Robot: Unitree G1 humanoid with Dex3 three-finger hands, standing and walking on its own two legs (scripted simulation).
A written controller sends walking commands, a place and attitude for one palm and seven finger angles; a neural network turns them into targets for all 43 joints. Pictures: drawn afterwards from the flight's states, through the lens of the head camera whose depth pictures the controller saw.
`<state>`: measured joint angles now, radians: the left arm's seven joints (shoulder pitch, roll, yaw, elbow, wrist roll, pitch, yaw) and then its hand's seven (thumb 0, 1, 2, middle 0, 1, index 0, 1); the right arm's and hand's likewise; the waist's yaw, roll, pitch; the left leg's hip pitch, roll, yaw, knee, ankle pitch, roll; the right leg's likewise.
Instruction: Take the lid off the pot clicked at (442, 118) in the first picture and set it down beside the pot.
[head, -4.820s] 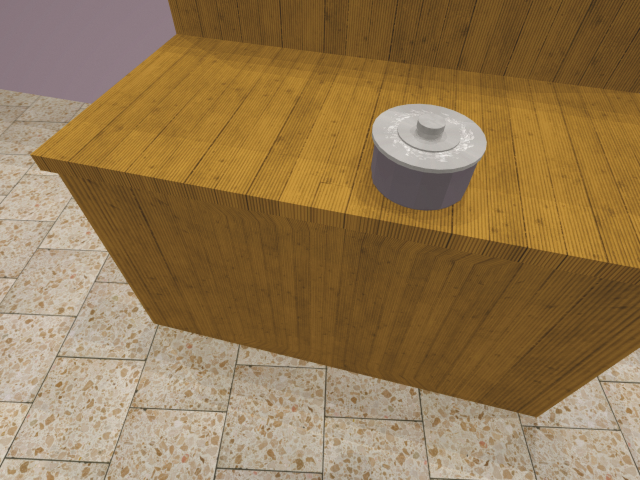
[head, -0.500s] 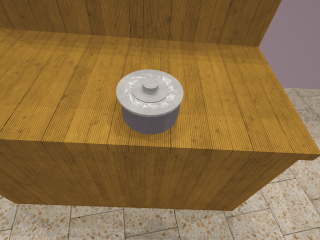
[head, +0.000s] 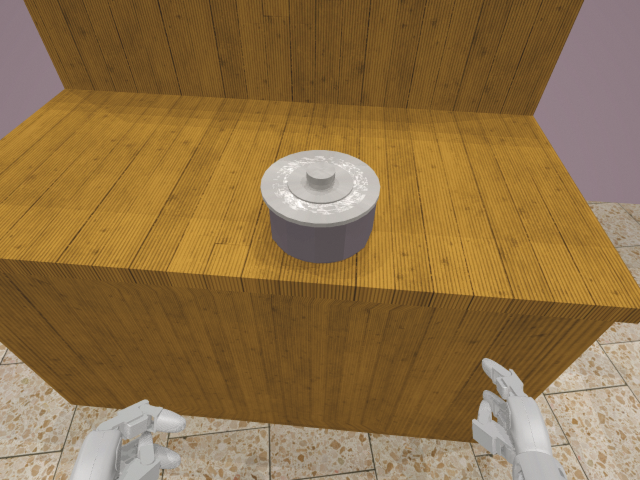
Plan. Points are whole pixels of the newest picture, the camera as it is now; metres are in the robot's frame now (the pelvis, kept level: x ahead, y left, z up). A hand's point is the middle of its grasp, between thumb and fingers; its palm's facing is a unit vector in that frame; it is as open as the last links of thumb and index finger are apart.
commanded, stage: lift the closed hand beside the body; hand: left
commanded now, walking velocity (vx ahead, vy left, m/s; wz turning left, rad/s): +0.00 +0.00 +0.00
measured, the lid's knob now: (320, 173) +0.55 +0.06 +0.10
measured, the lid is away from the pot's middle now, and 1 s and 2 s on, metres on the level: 0.00 0.00 0.00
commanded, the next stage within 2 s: raise the hand higher, near the body in 0.14 s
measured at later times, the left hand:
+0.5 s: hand (118, 425) +0.16 +0.24 +0.04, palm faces +0.23 -0.88 -0.42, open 3.1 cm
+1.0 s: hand (113, 365) +0.19 +0.24 +0.11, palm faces +0.29 -0.86 -0.43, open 3.1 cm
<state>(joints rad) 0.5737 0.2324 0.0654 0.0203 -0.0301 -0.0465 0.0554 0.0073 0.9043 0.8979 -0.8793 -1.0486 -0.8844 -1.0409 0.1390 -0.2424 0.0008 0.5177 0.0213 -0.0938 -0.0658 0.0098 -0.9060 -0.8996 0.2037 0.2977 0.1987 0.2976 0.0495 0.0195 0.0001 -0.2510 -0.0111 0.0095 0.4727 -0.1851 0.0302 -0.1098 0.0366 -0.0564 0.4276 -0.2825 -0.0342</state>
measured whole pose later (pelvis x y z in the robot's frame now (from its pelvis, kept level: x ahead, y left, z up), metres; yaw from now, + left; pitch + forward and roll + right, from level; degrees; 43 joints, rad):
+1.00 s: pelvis +0.03 +0.00 +0.00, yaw -1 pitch -3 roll +0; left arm 0.63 0.32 0.22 -0.41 -0.04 -0.08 0.07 0.01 0.90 0.90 -1.30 -1.50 -1.30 -1.50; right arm 0.18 -0.21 0.02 0.58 0.01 -0.09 -0.06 0.01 -0.90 -0.90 0.21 0.30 0.20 0.30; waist 0.07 0.05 0.02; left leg -0.17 -0.02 0.03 0.43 -0.21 0.04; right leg -0.03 0.03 -0.03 0.38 -0.29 -0.03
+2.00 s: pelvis -0.02 +0.02 +0.00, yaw +0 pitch -3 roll -1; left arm -0.03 0.68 0.05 -0.17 0.73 0.06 -0.31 0.00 -0.19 1.43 -0.90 -0.26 -0.90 -0.25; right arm 0.12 -0.29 0.02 0.58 0.05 0.09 0.02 0.01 -0.91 -0.90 0.20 0.30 0.20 0.30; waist 0.06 0.13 0.03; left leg -0.26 -0.04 0.02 0.44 -0.13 0.06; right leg -0.15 0.00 -0.06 0.46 -0.26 -0.01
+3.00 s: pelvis -0.01 +0.00 +0.00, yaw +0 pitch +0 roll +1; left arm -0.62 0.52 -0.24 0.20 0.83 0.27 -0.40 0.00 -0.35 1.56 -0.85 -0.09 -0.86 -0.08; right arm 0.09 -0.30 0.03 0.61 0.06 0.14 0.03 0.01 -0.91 -0.90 0.20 0.30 0.20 0.30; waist 0.03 0.11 -0.01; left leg -0.31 -0.05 0.02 0.47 -0.17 0.04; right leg -0.22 -0.01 -0.05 0.54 -0.33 -0.03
